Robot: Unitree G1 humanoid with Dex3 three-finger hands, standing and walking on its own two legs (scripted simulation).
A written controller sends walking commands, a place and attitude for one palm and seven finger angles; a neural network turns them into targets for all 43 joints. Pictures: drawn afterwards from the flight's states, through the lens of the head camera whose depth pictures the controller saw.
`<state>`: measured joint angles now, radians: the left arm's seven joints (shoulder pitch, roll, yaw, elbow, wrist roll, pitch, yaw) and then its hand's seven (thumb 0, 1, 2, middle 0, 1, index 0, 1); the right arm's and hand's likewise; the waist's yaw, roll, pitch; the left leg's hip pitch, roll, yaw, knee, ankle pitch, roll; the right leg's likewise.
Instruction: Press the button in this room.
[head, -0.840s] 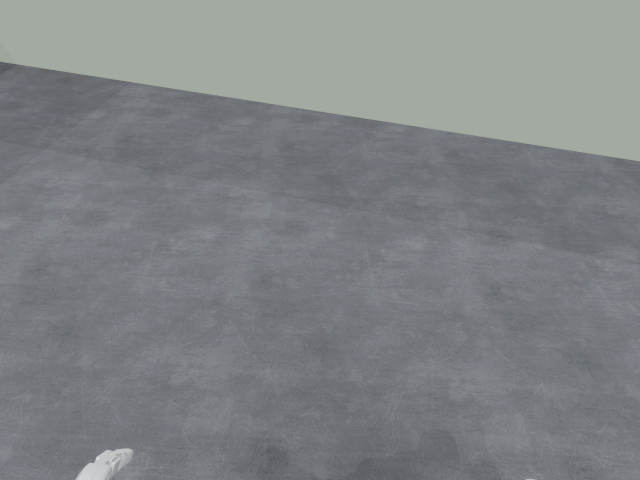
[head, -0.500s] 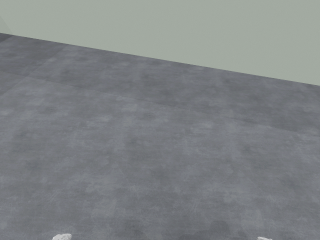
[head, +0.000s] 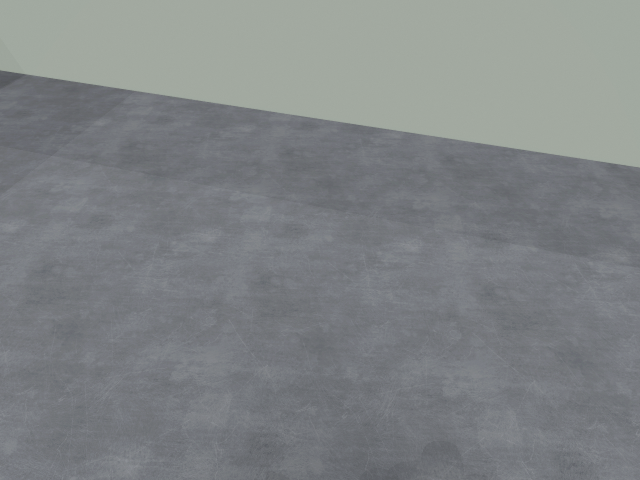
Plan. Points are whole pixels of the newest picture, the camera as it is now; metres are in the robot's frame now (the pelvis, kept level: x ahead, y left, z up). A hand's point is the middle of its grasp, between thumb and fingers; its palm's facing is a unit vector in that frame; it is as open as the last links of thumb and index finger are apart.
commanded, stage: stand and wait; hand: left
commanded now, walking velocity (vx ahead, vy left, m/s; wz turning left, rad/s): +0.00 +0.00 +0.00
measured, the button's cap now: out of the picture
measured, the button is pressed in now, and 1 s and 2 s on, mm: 0 0 0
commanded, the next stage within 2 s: turn or walk to find it in 0.06 s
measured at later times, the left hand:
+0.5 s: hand out of the picture +0.03 +0.23 -0.19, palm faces +0.08 -0.97 -0.23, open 7.4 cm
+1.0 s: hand out of the picture -0.06 +0.18 -0.16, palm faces +0.36 -0.89 -0.26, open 7.4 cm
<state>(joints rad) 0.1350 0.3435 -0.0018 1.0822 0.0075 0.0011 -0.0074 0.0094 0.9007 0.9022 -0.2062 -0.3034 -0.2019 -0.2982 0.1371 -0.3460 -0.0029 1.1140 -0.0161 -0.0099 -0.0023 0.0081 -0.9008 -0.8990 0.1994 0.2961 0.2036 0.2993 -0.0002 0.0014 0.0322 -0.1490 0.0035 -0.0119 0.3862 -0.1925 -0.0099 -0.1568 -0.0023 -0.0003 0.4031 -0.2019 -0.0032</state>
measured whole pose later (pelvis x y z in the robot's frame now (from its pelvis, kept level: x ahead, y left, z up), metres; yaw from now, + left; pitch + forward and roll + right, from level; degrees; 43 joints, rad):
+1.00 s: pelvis -0.05 -0.03 -0.01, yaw +21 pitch -1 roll +1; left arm 0.26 0.19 0.03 0.92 0.02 0.01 0.03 0.01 0.90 0.90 -0.21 -0.30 -0.20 -0.30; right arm 0.23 -0.27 -0.09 0.99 -0.02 0.08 0.01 0.01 -0.91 -0.90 0.19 0.30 0.20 0.30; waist -0.02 0.01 0.04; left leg -0.49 0.00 -0.04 1.13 -0.35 -0.06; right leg -0.18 -0.06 -0.13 0.50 -0.29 -0.01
